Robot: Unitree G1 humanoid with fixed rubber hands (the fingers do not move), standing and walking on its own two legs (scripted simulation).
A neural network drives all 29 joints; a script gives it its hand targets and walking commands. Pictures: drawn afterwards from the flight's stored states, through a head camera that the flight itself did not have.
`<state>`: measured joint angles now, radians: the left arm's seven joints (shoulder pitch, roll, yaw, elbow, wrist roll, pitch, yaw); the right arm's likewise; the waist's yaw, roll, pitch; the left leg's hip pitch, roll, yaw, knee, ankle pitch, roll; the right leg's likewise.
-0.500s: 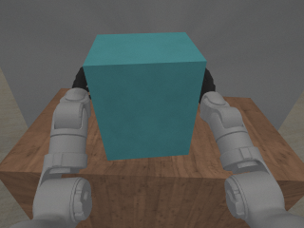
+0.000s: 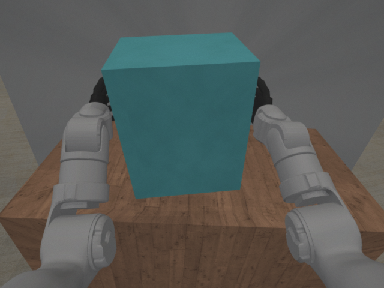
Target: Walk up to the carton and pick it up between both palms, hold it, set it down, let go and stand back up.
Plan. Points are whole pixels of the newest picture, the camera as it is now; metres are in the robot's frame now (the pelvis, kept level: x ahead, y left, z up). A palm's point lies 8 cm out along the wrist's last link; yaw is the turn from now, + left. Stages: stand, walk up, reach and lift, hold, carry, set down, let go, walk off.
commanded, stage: hold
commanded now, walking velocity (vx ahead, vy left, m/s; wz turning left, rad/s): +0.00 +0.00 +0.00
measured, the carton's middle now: (183, 117) +0.39 +0.00 +0.24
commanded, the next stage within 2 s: none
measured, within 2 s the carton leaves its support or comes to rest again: neither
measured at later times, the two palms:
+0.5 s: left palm (98, 103) +0.37 +0.16 +0.28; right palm (264, 102) +0.37 -0.16 +0.29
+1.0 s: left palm (97, 103) +0.37 +0.16 +0.28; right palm (263, 104) +0.37 -0.16 +0.29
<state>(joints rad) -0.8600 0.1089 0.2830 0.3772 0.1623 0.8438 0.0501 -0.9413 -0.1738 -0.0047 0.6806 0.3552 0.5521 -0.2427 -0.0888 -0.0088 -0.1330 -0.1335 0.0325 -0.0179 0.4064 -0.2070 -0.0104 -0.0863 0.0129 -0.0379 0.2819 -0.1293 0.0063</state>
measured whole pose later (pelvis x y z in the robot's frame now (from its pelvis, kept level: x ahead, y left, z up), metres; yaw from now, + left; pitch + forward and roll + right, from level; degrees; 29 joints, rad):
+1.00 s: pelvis -0.01 -0.01 +0.00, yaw +1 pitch -3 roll -2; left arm -0.95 0.15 0.28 0.49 0.14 0.86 0.04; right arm -1.03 -0.19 -0.01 0.75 0.39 0.60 -0.27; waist -0.08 -0.01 -0.16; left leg -0.17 0.04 -0.04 0.42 -0.20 -0.02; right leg -0.12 0.02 -0.05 0.29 -0.12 0.00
